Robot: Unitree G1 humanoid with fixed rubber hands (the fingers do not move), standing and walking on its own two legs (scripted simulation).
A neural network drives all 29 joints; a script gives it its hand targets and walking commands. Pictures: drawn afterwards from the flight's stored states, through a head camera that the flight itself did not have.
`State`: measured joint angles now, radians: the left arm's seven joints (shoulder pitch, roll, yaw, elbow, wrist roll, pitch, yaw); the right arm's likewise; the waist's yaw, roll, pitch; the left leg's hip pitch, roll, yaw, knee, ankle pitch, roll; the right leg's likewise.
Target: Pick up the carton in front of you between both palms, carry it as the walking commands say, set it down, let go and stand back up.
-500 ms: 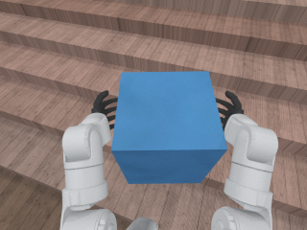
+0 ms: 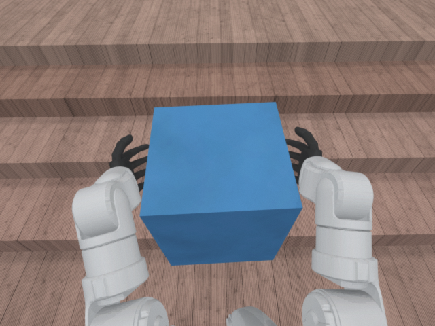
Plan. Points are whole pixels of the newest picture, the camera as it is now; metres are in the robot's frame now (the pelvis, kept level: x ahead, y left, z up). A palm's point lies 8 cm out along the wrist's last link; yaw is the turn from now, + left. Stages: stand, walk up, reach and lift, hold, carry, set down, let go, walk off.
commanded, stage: carry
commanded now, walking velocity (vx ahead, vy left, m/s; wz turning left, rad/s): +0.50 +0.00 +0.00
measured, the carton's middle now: (219, 190) +0.36 -0.04 +0.05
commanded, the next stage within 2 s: none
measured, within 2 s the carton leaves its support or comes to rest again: neither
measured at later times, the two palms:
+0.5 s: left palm (113, 36) +0.61 +0.12 +0.24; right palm (260, 19) +0.65 -0.18 +0.24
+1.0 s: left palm out of the picture +0.96 +0.09 +0.34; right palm out of the picture +0.93 -0.21 +0.34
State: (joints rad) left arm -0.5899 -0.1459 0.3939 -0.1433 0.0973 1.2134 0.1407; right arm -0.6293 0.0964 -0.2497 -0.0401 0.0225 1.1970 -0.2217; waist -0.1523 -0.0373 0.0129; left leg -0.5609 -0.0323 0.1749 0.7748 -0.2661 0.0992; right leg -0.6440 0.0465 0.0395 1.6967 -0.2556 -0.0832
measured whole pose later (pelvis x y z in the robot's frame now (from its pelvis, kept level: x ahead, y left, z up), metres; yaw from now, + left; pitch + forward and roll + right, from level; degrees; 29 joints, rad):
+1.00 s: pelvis +0.60 -0.02 +0.22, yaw +0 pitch +3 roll +3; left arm -0.58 -0.13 0.39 -0.12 0.08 1.21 0.14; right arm -0.62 0.10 -0.24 -0.03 0.01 1.19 -0.23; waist -0.15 -0.05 0.00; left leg -0.59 -0.03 0.18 0.83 -0.30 0.10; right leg -0.59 0.03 0.07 1.68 -0.25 -0.07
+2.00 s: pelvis +1.24 -0.06 +0.45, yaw +0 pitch +3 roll +3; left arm -0.58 -0.14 0.40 -0.17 0.09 1.21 0.14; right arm -0.63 0.09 -0.23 -0.06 0.03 1.20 -0.24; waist -0.17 -0.03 0.00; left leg -0.50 -0.05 0.16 0.76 -0.32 0.09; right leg -0.70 0.07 0.05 1.79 -0.32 -0.09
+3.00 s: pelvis +1.84 -0.10 +0.60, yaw +0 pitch +5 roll -1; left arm -0.57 -0.11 0.33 0.02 0.07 1.21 0.16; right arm -0.55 0.13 -0.31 0.03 -0.07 1.19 -0.16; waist -0.03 -0.02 -0.10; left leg -0.37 0.02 0.14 0.48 -0.20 0.06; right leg -0.52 -0.02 -0.04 1.11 -0.35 -0.01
